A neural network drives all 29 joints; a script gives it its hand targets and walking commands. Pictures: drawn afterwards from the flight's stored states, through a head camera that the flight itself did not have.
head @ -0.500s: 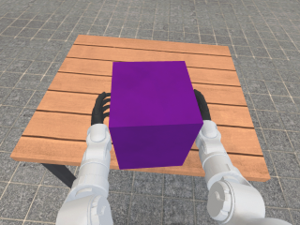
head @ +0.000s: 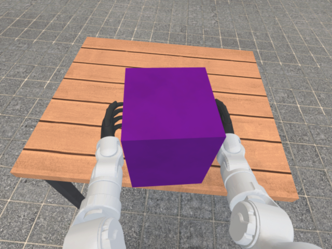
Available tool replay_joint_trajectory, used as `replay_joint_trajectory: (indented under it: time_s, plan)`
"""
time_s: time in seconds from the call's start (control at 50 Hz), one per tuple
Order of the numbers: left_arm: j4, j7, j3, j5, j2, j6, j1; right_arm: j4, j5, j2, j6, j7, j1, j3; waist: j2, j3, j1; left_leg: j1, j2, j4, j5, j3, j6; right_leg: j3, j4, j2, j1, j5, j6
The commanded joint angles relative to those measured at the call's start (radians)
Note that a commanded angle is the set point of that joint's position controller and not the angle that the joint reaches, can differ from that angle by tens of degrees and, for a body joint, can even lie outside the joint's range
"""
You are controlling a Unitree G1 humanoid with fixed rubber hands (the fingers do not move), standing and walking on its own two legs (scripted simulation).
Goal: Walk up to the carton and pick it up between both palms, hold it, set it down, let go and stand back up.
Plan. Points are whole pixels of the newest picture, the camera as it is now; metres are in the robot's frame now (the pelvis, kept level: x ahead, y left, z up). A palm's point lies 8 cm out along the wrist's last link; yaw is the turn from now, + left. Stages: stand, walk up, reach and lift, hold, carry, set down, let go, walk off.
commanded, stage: reach and lift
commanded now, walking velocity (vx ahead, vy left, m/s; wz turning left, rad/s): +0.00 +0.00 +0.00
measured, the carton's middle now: (166, 130) +0.40 +0.02 +0.02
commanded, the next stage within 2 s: none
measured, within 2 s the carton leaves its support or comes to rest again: leaves its support in 0.52 s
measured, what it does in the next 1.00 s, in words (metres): stands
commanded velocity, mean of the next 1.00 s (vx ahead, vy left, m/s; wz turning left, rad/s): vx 0.00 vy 0.00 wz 0.00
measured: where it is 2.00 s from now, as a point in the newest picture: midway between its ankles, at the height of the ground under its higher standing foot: outside the picture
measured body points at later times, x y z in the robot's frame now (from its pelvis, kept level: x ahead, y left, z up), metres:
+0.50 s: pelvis +0.00 +0.00 +0.00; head +0.03 +0.01 +0.45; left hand +0.38 +0.17 +0.04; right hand +0.41 -0.12 +0.05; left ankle -0.01 +0.14 -0.75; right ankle +0.01 -0.08 -0.75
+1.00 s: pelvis -0.02 -0.01 +0.00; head +0.02 +0.01 +0.44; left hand +0.37 +0.16 +0.05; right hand +0.40 -0.13 +0.07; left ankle -0.01 +0.14 -0.75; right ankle +0.01 -0.08 -0.75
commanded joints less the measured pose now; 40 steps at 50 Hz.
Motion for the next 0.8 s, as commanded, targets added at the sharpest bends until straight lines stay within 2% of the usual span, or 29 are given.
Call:
replay_joint_trajectory:
  time_s: [0.0,0.1,0.16,0.22,0.24,0.28,0.3,0.36,0.38,0.4,0.48,0.52,0.58,0.6,0.68,0.72,0.78]
  plan:
    - [-0.059,-0.1,-0.347,0.001,-0.492,-0.033,-0.585,-0.088,-0.043,0.467,-0.075,0.106,-0.557,0.291,0.029,-0.547,0.002,0.027,-0.034,-0.013,0.281,0.094,-0.009,-0.025,0.054,-0.037,0.376,0.407,0.068]
    - [-0.067,-0.095,-0.355,0.004,-0.5,-0.027,-0.594,-0.059,-0.039,0.46,-0.071,0.105,-0.54,0.279,0.043,-0.502,-0.005,0.044,-0.032,-0.014,0.279,0.089,-0.014,-0.03,0.038,-0.032,0.338,0.346,0.058]
    - [-0.067,-0.094,-0.344,0.007,-0.496,-0.021,-0.612,-0.082,-0.035,0.467,-0.069,0.106,-0.565,0.285,0.037,-0.515,0.008,0.03,-0.035,-0.027,0.234,0.092,-0.004,-0.027,0.036,-0.038,0.342,0.315,0.061]
    - [-0.051,-0.094,-0.351,0.001,-0.5,-0.024,-0.599,-0.098,-0.031,0.474,-0.079,0.101,-0.571,0.308,0.033,-0.539,0.01,0.03,-0.035,-0.018,0.263,0.091,-0.002,-0.029,0.045,-0.037,0.363,0.377,0.065]
    - [-0.052,-0.096,-0.359,-0.004,-0.503,-0.032,-0.61,-0.096,-0.034,0.478,-0.083,0.095,-0.573,0.311,0.029,-0.55,0.001,0.027,-0.036,-0.017,0.262,0.091,-0.003,-0.025,0.045,-0.039,0.368,0.391,0.069]
    - [-0.04,-0.1,-0.353,-0.002,-0.503,-0.046,-0.612,-0.081,-0.037,0.48,-0.089,0.091,-0.565,0.31,0.028,-0.54,0.0,0.018,-0.036,-0.022,0.249,0.091,-0.003,-0.026,0.045,-0.041,0.373,0.387,0.069]
    - [-0.063,-0.097,-0.366,-0.009,-0.515,-0.058,-0.631,-0.084,-0.037,0.487,-0.098,0.09,-0.575,0.317,0.033,-0.567,0.001,0.017,-0.034,-0.019,0.27,0.09,-0.006,-0.028,0.052,-0.037,0.376,0.405,0.067]
    - [-0.066,-0.084,-0.393,-0.016,-0.532,-0.087,-0.664,-0.101,-0.033,0.481,-0.139,0.085,-0.617,0.328,0.054,-0.62,0.0,0.043,-0.032,0.001,0.318,0.085,-0.017,-0.038,0.055,-0.032,0.359,0.429,0.059]
    - [-0.081,-0.079,-0.414,-0.026,-0.543,-0.102,-0.675,-0.12,-0.026,0.492,-0.159,0.081,-0.635,0.347,0.06,-0.657,0.001,0.05,-0.032,0.017,0.362,0.084,-0.023,-0.038,0.064,-0.03,0.368,0.479,0.059]
    - [-0.078,-0.077,-0.409,-0.022,-0.539,-0.117,-0.675,-0.121,-0.028,0.492,-0.173,0.077,-0.638,0.358,0.056,-0.674,0.006,0.043,-0.032,0.021,0.375,0.086,-0.021,-0.039,0.072,-0.031,0.379,0.51,0.061]
    - [-0.08,-0.076,-0.423,-0.026,-0.547,-0.175,-0.714,-0.106,-0.029,0.49,-0.228,0.059,-0.671,0.378,0.046,-0.696,-0.006,0.024,-0.03,0.022,0.403,0.077,-0.026,-0.044,0.089,-0.029,0.413,0.584,0.069]
    - [-0.065,-0.079,-0.422,-0.024,-0.552,-0.195,-0.722,-0.087,-0.033,0.488,-0.256,0.053,-0.677,0.383,0.035,-0.687,-0.009,0.018,-0.029,0.017,0.395,0.079,-0.023,-0.043,0.089,-0.031,0.406,0.585,0.069]
    - [-0.042,-0.087,-0.403,-0.014,-0.537,-0.229,-0.74,-0.026,-0.07,0.477,-0.29,0.044,-0.666,0.352,0.022,-0.663,-0.02,-0.004,-0.026,-0.008,0.318,0.082,-0.013,-0.047,0.076,-0.038,0.387,0.519,0.07]
    - [-0.028,-0.09,-0.38,0.001,-0.53,-0.24,-0.741,-0.002,-0.082,0.473,-0.302,0.043,-0.662,0.345,0.014,-0.649,-0.011,-0.017,-0.025,-0.016,0.3,0.089,-0.01,-0.046,0.072,-0.041,0.381,0.498,0.068]
    - [0.02,-0.099,-0.355,0.016,-0.515,-0.275,-0.749,0.051,-0.117,0.459,-0.357,0.034,-0.683,0.32,-0.001,-0.639,-0.012,-0.04,-0.029,-0.031,0.26,0.103,-0.003,-0.049,0.067,-0.042,0.381,0.497,0.072]
    - [0.041,-0.106,-0.332,0.024,-0.501,-0.286,-0.744,0.064,-0.127,0.452,-0.376,0.033,-0.694,0.318,-0.009,-0.638,0.003,-0.062,-0.033,-0.041,0.219,0.113,0.008,-0.048,0.062,-0.048,0.378,0.456,0.072]
    - [0.067,-0.107,-0.312,0.033,-0.487,-0.299,-0.775,0.105,-0.151,0.452,-0.395,0.03,-0.707,0.297,-0.008,-0.617,0.006,-0.082,-0.036,-0.059,0.16,0.122,0.014,-0.045,0.049,-0.054,0.351,0.382,0.07]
